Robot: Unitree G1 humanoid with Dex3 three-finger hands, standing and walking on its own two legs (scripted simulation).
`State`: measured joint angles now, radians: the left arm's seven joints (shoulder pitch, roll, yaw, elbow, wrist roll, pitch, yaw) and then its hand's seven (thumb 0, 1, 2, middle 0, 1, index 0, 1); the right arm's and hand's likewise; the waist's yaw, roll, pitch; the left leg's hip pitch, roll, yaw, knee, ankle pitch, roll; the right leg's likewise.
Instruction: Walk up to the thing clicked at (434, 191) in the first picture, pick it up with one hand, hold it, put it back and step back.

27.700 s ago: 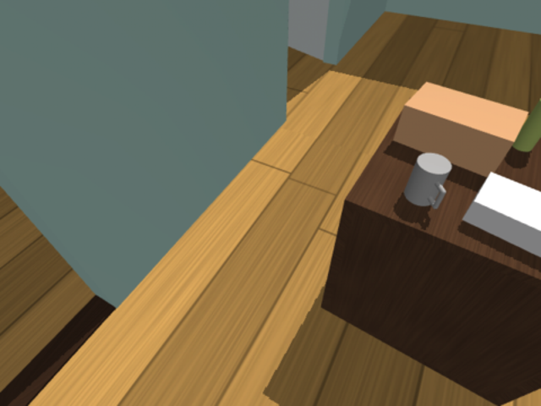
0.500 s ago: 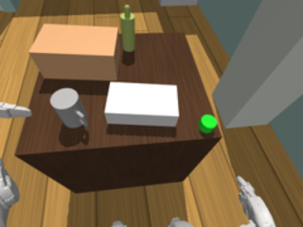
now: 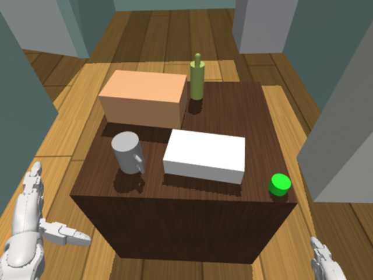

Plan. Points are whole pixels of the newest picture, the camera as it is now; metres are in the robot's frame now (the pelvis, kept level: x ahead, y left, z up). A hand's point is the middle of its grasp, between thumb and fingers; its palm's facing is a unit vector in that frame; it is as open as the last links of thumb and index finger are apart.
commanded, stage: sink last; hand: left
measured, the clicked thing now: (132, 156) +0.48 +0.19 -0.05
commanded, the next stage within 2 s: home in 0.54 s
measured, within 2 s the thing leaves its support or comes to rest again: neither
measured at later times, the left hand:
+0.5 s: hand out of the picture +0.13 +0.25 +0.03, palm faces +0.35 -0.85 -0.40, open 17.4 cm
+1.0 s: hand out of the picture +0.15 +0.18 -0.03, palm faces +0.20 -0.95 -0.24, open 17.4 cm
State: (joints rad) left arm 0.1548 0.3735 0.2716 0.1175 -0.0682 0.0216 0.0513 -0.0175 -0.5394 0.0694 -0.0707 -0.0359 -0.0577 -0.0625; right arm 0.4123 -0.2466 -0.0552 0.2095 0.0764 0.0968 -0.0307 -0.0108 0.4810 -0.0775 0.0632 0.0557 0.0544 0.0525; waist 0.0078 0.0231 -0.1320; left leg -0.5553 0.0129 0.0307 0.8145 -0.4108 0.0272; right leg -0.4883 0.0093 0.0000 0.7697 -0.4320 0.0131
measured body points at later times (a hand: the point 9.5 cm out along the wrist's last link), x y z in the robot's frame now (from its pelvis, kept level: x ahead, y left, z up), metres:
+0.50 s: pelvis -0.04 -0.03 -0.01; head -0.02 -0.04 +0.44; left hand +0.11 +0.29 +0.06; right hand +0.12 -0.28 -0.07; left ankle +0.00 +0.10 -0.71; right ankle -0.03 -0.13 -0.71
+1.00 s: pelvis -0.02 -0.02 -0.01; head +0.01 -0.02 +0.44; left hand +0.13 +0.23 -0.01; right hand +0.16 -0.23 -0.06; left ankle +0.00 +0.10 -0.71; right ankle -0.03 -0.13 -0.71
